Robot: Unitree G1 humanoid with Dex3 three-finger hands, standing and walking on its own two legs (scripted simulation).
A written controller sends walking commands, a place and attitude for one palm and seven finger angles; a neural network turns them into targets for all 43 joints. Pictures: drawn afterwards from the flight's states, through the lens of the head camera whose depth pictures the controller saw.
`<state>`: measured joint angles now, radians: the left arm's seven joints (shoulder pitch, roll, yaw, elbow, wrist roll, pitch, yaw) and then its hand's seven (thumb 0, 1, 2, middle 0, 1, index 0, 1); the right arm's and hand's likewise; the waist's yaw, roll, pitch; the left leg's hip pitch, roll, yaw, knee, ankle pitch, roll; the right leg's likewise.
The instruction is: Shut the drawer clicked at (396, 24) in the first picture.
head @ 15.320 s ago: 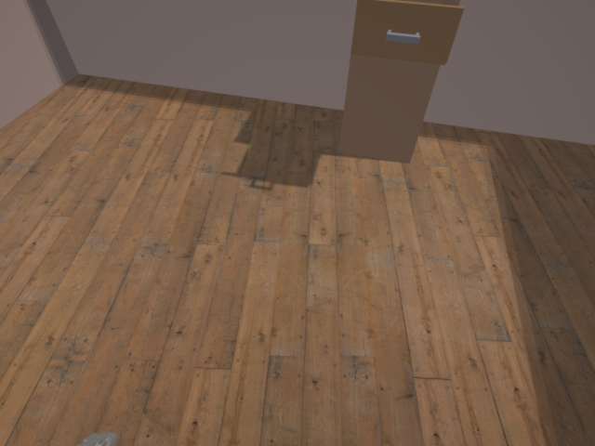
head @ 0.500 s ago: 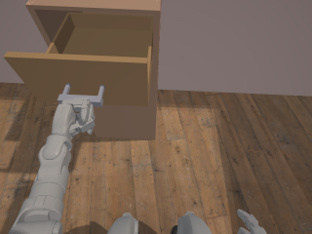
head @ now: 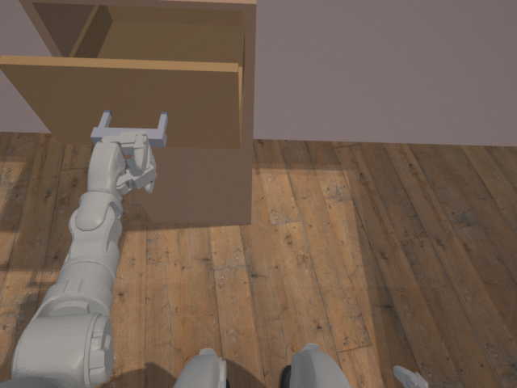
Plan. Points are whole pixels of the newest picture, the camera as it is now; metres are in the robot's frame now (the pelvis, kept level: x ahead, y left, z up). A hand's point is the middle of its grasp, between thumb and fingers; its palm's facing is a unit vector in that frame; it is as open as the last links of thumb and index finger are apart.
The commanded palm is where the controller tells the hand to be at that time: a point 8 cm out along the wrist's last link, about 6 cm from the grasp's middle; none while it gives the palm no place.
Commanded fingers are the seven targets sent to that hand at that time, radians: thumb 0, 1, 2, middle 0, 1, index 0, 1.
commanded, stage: push the drawer shut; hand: left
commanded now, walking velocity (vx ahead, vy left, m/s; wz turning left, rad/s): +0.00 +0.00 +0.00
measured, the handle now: (132, 127) +0.51 +0.21 +0.06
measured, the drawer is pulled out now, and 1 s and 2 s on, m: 0.15 0.04 0.00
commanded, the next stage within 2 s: pull the fist back off the drawer in 1.66 s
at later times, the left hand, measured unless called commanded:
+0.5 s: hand (154, 137) +0.49 +0.18 +0.06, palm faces -0.03 -1.00 -0.04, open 2.9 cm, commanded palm +0.49 +0.22 +0.06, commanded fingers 0.00 0.90 0.90 -1.40 -1.60 -1.40 -1.60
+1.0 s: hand (159, 111) +0.55 +0.18 +0.06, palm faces -0.02 -1.00 -0.04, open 3.0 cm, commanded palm +0.56 +0.21 +0.06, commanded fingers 0.00 0.90 0.90 -1.40 -1.60 -1.40 -1.60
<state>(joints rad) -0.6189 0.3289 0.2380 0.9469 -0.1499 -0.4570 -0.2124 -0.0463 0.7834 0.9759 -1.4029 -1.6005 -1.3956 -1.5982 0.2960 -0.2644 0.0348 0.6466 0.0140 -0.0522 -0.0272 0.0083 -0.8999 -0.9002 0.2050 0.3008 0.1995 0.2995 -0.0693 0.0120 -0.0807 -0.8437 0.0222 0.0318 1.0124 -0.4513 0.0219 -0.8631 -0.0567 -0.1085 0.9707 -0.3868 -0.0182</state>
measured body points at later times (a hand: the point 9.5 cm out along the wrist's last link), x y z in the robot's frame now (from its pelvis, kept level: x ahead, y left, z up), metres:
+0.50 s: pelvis +0.00 -0.01 -0.01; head +0.13 +0.01 +0.42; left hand +0.49 +0.23 +0.06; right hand +0.02 -0.28 -0.12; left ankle +0.02 +0.11 -0.67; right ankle +0.05 -0.12 -0.67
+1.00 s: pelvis +0.00 +0.01 -0.02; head +0.16 +0.03 +0.40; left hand +0.54 +0.23 +0.06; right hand -0.02 -0.26 -0.12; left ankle +0.02 +0.11 -0.67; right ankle +0.05 -0.12 -0.67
